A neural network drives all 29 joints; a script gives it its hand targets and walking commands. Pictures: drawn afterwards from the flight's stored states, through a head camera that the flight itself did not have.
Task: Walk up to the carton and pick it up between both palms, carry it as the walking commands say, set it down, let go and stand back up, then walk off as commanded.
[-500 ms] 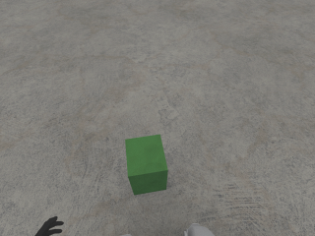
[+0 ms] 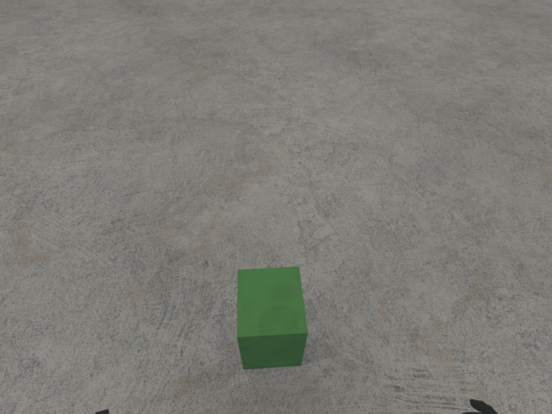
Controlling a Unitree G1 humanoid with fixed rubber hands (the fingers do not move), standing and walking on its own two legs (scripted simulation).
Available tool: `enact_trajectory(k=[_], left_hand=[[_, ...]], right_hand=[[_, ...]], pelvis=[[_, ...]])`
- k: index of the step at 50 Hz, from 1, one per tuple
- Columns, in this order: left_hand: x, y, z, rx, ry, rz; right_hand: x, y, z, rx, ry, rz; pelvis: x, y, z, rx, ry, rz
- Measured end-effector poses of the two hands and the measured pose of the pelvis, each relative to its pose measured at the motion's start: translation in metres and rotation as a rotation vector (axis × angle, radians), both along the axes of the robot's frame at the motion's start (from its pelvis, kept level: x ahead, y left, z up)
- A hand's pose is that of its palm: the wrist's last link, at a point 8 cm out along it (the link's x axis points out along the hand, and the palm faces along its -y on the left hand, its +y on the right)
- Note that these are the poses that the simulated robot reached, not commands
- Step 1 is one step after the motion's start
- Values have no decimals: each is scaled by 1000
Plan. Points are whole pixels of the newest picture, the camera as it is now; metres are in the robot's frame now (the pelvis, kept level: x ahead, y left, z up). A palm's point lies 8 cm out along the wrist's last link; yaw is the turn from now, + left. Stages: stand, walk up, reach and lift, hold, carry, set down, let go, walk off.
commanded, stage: walk up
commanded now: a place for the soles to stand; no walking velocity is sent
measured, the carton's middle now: (270, 319) +0.54 +0.03 -0.62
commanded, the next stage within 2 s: stand in 1.90 s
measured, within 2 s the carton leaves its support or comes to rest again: neither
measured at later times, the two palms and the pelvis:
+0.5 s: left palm out of the picture +0.08 +0.31 -0.11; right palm out of the picture +0.06 -0.33 -0.10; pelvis +0.00 -0.01 +0.00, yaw +2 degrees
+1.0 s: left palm out of the picture +0.14 +0.23 -0.13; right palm (512, 384) +0.21 -0.36 -0.11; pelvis +0.10 -0.06 +0.00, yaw +6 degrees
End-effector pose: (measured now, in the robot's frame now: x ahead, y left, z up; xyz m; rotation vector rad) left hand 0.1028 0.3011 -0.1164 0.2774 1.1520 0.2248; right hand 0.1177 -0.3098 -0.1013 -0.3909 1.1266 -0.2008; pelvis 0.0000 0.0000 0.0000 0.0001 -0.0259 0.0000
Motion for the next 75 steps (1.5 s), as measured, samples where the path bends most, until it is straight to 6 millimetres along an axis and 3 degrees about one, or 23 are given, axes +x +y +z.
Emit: enact_trajectory(k=[8,19,22,26,30,33,36,43,49,54,58,65,75], left_hand=[[-14,3,6,-7,26,14],[-36,3,4,-27,78,21],[-33,8,5,-18,72,14],[-20,9,12,16,43,2],[-7,1,12,72,24,-10],[-3,-10,10,88,3,10],[0,-23,8,68,-5,38],[18,-47,-15,-9,7,82],[37,-71,-15,-51,23,89],[54,-73,-4,-33,10,97],[64,-66,4,-2,-9,106],[66,-54,16,32,-10,109],[51,-52,11,10,34,107]], right_hand=[[5,14,4,32,-2,13],[-21,19,-1,47,45,-3],[-36,3,1,12,44,-22],[-60,-34,2,-49,110,-51],[-65,-74,-7,-83,152,-67],[-53,-87,-13,-94,166,-52],[-33,-88,-11,-84,163,-14],[19,-73,-8,-69,120,55],[82,-51,-6,-7,60,102],[134,-35,-3,36,-23,137],[161,-27,0,55,-58,154],[169,-25,4,58,-56,148],[128,-30,2,46,34,102]], pelvis=[[-3,4,8,1,-5,3],[-6,5,10,2,-4,4],[-2,-1,8,10,1,15],[7,-17,3,25,2,35],[23,-37,-10,13,-5,30],[32,-48,-15,-2,-15,61],[42,-52,-13,-9,-17,82],[71,-55,-14,7,-17,99],[93,-62,-4,-6,0,105],[104,-64,1,-3,5,105],[107,-65,4,-4,0,108],[107,-63,9,0,-7,107],[103,-58,13,1,-12,105]])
